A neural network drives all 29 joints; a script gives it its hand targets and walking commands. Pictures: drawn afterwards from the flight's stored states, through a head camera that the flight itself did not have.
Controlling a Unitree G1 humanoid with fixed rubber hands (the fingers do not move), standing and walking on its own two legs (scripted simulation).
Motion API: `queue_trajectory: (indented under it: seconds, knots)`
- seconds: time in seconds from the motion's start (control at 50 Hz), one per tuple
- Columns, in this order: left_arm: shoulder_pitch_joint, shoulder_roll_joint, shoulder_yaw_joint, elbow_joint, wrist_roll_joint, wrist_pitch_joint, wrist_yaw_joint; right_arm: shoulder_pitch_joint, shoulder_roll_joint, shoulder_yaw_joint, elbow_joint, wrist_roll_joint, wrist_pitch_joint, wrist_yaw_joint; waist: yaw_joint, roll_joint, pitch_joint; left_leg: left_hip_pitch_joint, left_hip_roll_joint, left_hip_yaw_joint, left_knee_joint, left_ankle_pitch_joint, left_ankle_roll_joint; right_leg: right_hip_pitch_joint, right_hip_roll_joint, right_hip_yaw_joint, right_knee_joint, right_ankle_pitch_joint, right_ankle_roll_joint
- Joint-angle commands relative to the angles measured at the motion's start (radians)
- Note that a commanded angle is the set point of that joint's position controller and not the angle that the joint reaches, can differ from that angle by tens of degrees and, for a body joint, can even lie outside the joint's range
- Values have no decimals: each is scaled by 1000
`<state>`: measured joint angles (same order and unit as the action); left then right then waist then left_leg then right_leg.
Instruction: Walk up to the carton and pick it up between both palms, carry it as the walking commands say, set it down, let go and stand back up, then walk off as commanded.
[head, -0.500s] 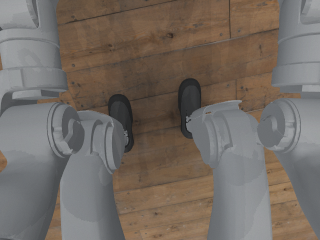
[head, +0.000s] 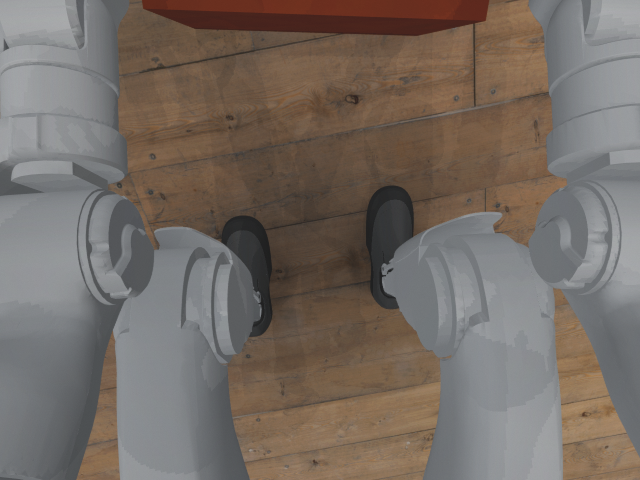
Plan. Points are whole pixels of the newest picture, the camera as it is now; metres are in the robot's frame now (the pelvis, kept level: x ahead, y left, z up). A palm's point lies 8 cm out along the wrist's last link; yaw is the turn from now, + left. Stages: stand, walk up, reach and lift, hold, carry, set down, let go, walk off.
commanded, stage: set down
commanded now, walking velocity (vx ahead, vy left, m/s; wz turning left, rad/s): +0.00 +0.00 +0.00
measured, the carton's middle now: out of the picture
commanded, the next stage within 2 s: none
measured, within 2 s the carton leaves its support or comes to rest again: neither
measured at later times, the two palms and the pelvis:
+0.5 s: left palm out of the picture +0.56 +0.16 -0.22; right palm out of the picture +0.55 -0.21 -0.21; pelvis +0.00 +0.00 -0.02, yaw +1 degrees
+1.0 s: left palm out of the picture +0.57 +0.17 -0.22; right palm out of the picture +0.54 -0.22 -0.21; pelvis +0.00 +0.00 -0.02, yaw +1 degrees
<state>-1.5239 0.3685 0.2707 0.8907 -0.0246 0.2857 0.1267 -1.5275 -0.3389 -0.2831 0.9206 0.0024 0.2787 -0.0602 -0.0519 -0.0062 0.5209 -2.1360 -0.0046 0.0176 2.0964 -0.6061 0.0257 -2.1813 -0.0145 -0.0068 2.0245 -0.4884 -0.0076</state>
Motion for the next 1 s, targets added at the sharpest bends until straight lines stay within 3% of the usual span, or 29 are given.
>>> queue_trajectory:
  seconds: [0.0,0.04,0.06,0.08,0.1,0.14,0.18,0.24,0.28,0.32,0.34,0.36,0.38,0.4,0.42,0.44,0.52,0.54,0.58,0.6,0.64,0.68,0.7,0.78,0.84,0.86,0.88,0.9,0.98]
  knots:
    - [-634,-815,-450,-152,-173,-82,-331,-555,711,347,-224,212,-85,246,-44,104,-1533,463,-66,-18,-70,371,-6,676,67,-41,37,438,-3]
    - [-719,-781,-514,-244,-228,-101,-309,-581,733,391,-274,258,-90,228,-33,113,-1708,549,-63,-13,-36,449,-10,792,64,-33,55,530,0]
    - [-749,-804,-563,-286,-257,-102,-299,-576,738,402,-272,260,-87,227,-84,111,-1774,572,-63,-25,-34,447,-9,825,66,-39,68,548,-3]
    - [-725,-765,-550,-230,-258,-100,-294,-530,750,402,-218,255,-79,216,-56,100,-1753,567,-67,-11,-41,458,-16,834,62,-22,60,563,-11]
    - [-693,-796,-570,-198,-269,-96,-292,-528,722,385,-185,245,-77,218,-100,113,-1670,582,-67,-21,-42,412,-9,764,69,-41,54,469,-8]
    - [-629,-781,-483,-62,-213,-82,-295,-522,708,343,-110,227,-74,225,-56,138,-1473,511,-72,-11,-60,334,-11,649,66,-29,17,359,-12]
    - [-611,-775,-453,-47,-200,-76,-315,-479,722,302,-52,191,-58,239,-72,104,-1336,410,-76,-11,-75,240,6,586,56,-37,25,278,-13]
    - [-595,-743,-390,-42,-156,-83,-331,-535,725,299,-128,207,-70,248,-8,95,-1290,352,-72,6,-58,232,9,590,57,-21,23,269,-3]
    - [-667,-759,-435,-110,-190,-99,-316,-587,740,343,-175,238,-84,248,-8,83,-1405,407,-69,-11,-46,294,12,646,55,-10,44,346,-8]
    - [-643,-718,-429,-71,-203,-98,-314,-581,722,354,-176,236,-80,238,-6,53,-1397,390,-75,-6,-52,271,21,687,57,-22,40,333,7]
    - [-649,-723,-434,-35,-203,-100,-316,-559,715,344,-123,227,-80,236,-39,52,-1357,386,-69,-16,-49,260,20,643,55,-28,43,327,4]
    - [-615,-737,-426,-64,-181,-101,-324,-491,734,324,-91,209,-75,235,-23,78,-1315,350,-75,2,-57,250,16,649,59,-18,36,329,-3]
    - [-635,-736,-430,-64,-192,-104,-328,-521,731,328,-114,205,-77,236,-34,64,-1311,346,-72,-7,-35,248,8,653,57,-3,31,323,-8]
    - [-610,-737,-416,-1,-175,-91,-329,-485,727,288,-44,193,-73,239,-31,107,-1277,350,-73,-16,-61,239,12,614,60,-11,41,307,-15]
    - [-611,-721,-412,-36,-173,-99,-331,-482,720,300,-63,185,-72,239,-43,80,-1249,328,-69,-3,-52,214,2,621,55,-4,23,286,-10]
    - [-564,-721,-382,-13,-144,-93,-334,-452,735,275,-51,185,-71,247,-7,89,-1218,343,-72,-2,-70,229,9,581,66,-18,21,273,-2]
    - [-599,-744,-405,-1,-180,-96,-334,-475,695,291,-47,179,-78,252,-61,63,-1198,321,-66,-17,-64,214,3,587,55,-20,27,280,-11]
    - [-566,-719,-379,-5,-153,-96,-335,-479,726,275,-53,183,-72,254,-13,105,-1223,328,-73,0,-47,215,7,588,58,2,30,262,-11]
    - [-567,-720,-381,-12,-158,-92,-338,-475,688,261,-66,174,-76,257,-50,87,-1158,316,-69,-16,-54,209,6,533,57,-8,23,246,-14]
    - [-550,-737,-356,0,-156,-90,-341,-475,710,269,-46,163,-70,259,-22,44,-1123,277,-83,-19,-63,207,12,551,57,-6,21,237,-13]
    - [-540,-738,-352,20,-148,-91,-344,-436,701,255,-38,143,-72,263,-39,60,-1099,277,-75,-17,-55,182,5,534,57,-3,17,221,-13]
    - [-515,-718,-344,35,-123,-83,-342,-443,709,234,-30,157,-66,274,-15,108,-1090,304,-72,-16,-60,188,7,493,58,0,25,209,-15]
    - [-518,-723,-350,33,-144,-81,-344,-433,691,239,-16,152,-64,272,-44,75,-1090,289,-70,-20,-61,172,13,507,50,-9,32,205,-13]
    - [-475,-717,-317,72,-112,-75,-349,-453,680,222,-38,145,-68,277,-16,93,-1044,288,-70,-19,-59,179,12,490,55,2,21,197,-9]
    - [-452,-729,-309,61,-107,-70,-362,-398,710,218,7,129,-55,279,-10,54,-981,245,-75,-17,-58,162,10,468,56,6,13,176,-15]
    - [-467,-729,-312,70,-108,-69,-361,-402,697,203,12,121,-53,286,-30,83,-978,242,-70,-22,-62,148,6,481,56,5,13,175,-11]
    - [-478,-719,-308,67,-113,-71,-360,-421,688,213,25,126,-50,286,-30,42,-974,207,-79,-19,-58,126,10,499,50,4,11,169,-10]
    - [-469,-724,-304,86,-113,-61,-364,-410,661,187,29,114,-48,283,-46,62,-942,218,-71,-27,-69,113,12,463,48,-8,23,150,-9]
    - [-428,-724,-273,89,-77,-56,-369,-358,678,176,44,89,-37,295,-14,61,-921,213,-78,-18,-74,99,5,456,53,2,15,140,-12]
